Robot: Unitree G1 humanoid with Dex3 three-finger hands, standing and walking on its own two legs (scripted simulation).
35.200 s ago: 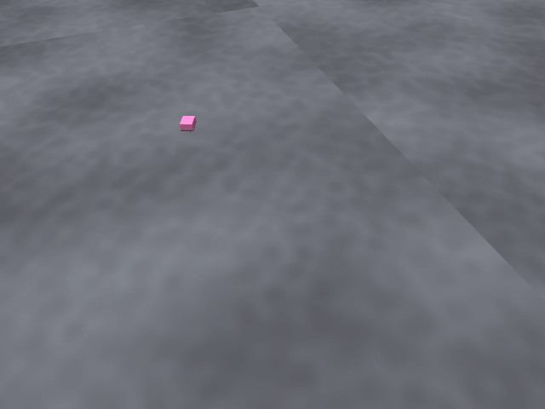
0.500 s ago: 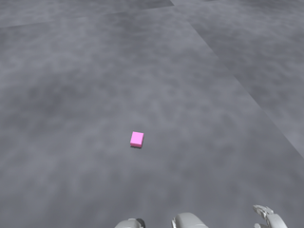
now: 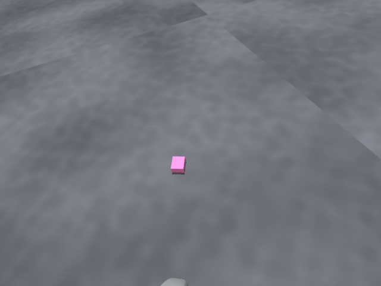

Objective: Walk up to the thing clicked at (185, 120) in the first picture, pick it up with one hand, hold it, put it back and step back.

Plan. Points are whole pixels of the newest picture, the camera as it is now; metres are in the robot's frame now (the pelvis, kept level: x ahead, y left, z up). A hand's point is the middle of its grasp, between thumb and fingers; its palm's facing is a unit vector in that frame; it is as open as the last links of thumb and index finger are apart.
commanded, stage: step back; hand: left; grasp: from above
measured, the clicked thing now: (178, 164) +0.88 +0.19 -0.75
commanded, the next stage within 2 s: stand in 1.62 s
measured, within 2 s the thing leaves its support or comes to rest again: neither
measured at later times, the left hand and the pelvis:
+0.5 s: hand out of the picture -0.09 +0.26 -0.17, palm faces +0.02 -0.91 -0.40, open 7.4 cm; pelvis -0.17 -0.01 -0.02, yaw +0 degrees
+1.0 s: hand out of the picture -0.14 +0.26 -0.15, palm faces +0.04 -0.92 -0.39, open 7.4 cm; pelvis -0.21 -0.01 -0.01, yaw +2 degrees
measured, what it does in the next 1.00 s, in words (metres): walks backwards: left foot, then right foot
